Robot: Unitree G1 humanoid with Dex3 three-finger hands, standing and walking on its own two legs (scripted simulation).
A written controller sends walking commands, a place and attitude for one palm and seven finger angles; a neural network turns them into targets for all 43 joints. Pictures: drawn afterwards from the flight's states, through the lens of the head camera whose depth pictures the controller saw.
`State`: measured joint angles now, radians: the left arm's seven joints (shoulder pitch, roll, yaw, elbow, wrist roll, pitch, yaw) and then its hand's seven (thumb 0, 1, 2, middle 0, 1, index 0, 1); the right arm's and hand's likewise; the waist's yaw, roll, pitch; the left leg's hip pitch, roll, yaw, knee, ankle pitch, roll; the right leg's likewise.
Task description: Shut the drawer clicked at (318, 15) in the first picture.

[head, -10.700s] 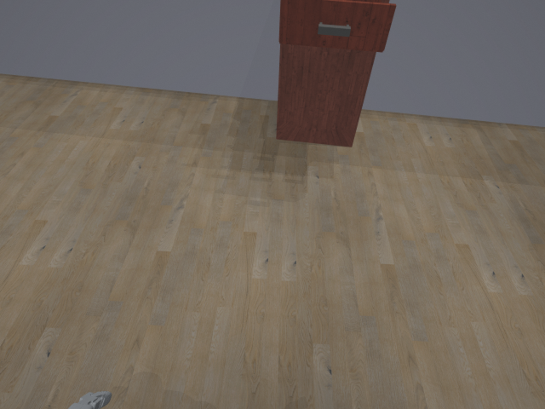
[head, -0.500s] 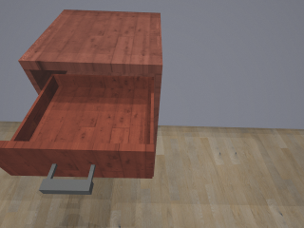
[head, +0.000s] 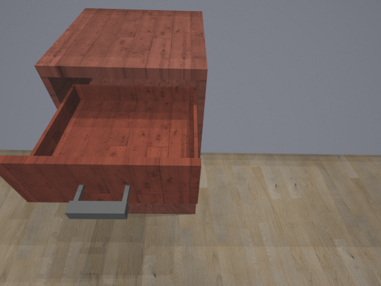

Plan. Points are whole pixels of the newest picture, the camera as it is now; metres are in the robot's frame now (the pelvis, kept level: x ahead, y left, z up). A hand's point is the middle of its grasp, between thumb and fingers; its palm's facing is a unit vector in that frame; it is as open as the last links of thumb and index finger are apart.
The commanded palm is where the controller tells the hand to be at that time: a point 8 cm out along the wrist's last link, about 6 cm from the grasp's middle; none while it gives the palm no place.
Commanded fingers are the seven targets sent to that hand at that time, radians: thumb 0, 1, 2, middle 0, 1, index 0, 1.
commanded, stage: come to a stop and stand still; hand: left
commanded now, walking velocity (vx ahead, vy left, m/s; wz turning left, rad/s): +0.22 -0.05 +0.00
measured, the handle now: (101, 199) +0.28 +0.21 +0.02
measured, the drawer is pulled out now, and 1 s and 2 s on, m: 0.30 0.30 0.30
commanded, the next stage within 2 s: look again from close up in 0.80 s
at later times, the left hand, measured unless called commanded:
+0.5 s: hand out of the picture +0.06 +0.19 -0.17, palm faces -0.05 -0.98 -0.20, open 7.3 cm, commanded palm none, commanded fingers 0.00 0.90 0.90 -0.20 -0.30 -0.20 -0.30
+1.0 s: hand out of the picture +0.04 +0.16 -0.16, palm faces -0.01 -0.99 -0.17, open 7.3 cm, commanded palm none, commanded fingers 0.00 0.90 0.90 -0.20 -0.30 -0.20 -0.30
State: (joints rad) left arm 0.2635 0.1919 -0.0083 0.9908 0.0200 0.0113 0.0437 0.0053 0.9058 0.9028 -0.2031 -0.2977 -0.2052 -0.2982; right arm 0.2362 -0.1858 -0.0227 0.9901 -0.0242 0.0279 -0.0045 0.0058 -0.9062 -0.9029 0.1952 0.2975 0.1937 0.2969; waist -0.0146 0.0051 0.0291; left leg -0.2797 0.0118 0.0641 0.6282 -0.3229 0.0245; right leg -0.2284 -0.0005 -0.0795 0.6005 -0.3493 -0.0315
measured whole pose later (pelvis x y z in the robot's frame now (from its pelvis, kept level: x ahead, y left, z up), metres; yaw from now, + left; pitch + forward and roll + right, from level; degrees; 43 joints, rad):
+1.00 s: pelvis +0.05 +0.00 +0.02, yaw -1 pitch -1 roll +0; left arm 0.32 0.14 -0.03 1.10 0.01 -0.02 0.04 0.01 0.91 0.90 -0.20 -0.30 -0.20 -0.30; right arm 0.25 -0.16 0.02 1.15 0.00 -0.02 -0.03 0.01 -0.92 -0.90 0.20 0.30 0.19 0.30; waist 0.00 -0.02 0.02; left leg -0.11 -0.01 0.09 0.39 -0.27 0.03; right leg -0.13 0.02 -0.05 0.41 -0.27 -0.04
